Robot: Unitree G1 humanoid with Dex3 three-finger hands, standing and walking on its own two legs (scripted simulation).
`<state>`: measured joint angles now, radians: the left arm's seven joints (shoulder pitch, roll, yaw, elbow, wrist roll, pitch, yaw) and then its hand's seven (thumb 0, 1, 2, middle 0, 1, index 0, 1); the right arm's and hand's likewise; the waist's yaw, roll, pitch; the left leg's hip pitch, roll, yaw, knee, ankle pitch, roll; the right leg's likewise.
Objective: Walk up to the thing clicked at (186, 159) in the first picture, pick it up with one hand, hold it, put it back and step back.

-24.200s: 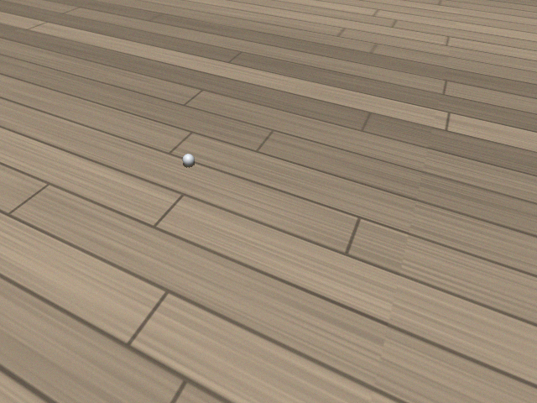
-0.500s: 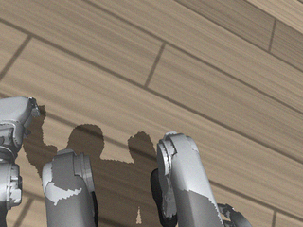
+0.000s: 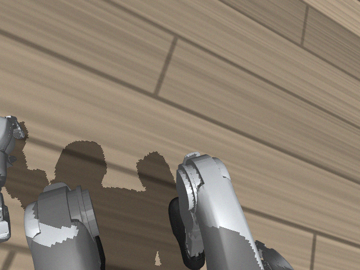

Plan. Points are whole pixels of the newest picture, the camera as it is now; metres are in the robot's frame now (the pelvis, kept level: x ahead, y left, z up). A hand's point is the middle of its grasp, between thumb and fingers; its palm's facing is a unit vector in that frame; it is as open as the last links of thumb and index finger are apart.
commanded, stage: rest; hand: left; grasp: from above
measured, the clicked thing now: out of the picture +0.43 +0.31 -0.23
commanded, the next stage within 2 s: open in 0.86 s
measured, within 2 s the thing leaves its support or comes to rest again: neither
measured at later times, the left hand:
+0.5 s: hand (7, 149) +0.41 +0.30 -0.24, palm faces -0.44 -0.13 -0.89, open 7.4 cm
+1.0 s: hand (6, 152) +0.41 +0.30 -0.25, palm faces -0.46 -0.14 -0.88, open 7.4 cm
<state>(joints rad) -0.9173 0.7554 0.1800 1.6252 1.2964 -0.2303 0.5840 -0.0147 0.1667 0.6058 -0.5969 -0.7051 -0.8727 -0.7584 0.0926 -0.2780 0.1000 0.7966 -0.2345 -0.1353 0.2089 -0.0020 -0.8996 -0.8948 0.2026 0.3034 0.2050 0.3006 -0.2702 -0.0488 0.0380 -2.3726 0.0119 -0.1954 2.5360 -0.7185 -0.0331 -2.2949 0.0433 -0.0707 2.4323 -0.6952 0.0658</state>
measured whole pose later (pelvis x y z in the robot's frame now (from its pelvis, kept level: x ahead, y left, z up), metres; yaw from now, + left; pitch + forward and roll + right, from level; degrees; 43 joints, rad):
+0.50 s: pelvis +0.00 +0.01 -0.01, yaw -2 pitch +29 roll -11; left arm -0.92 0.82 0.17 1.70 1.31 -0.23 0.69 -0.02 0.17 0.58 -0.60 -0.71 -0.88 -0.74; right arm 0.06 -0.30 0.15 0.79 -0.28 -0.21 0.28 0.00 -0.90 -0.90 0.20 0.30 0.20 0.30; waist -0.30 -0.09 0.08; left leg -2.37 0.01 -0.23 2.59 -0.74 -0.02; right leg -2.28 0.06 -0.10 2.45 -0.70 0.07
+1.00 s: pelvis +0.00 +0.01 -0.01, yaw -3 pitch +26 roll -13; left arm -0.93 0.88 0.15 1.76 1.30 -0.25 0.70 -0.02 0.18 0.54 -0.61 -0.69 -0.89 -0.71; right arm 0.05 -0.33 0.20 0.78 -0.30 -0.25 0.30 0.00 -0.91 -0.90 0.20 0.30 0.20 0.30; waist -0.32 -0.11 0.12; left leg -2.35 0.01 -0.26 2.60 -0.73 -0.02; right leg -2.25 0.07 -0.12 2.44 -0.68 0.08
